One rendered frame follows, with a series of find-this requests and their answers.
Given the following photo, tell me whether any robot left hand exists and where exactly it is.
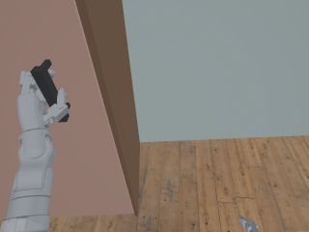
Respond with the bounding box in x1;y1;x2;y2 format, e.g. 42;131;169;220
16;70;70;132

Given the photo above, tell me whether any wardrobe door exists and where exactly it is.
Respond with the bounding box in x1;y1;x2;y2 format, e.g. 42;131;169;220
0;0;134;220

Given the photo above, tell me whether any handle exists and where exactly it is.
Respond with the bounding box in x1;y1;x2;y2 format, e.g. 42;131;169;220
30;59;70;123

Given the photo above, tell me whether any robot left forearm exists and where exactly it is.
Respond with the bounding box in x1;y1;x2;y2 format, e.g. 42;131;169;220
0;129;57;232

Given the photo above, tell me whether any robot right hand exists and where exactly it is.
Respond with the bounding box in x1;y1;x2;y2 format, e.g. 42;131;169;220
238;216;262;232

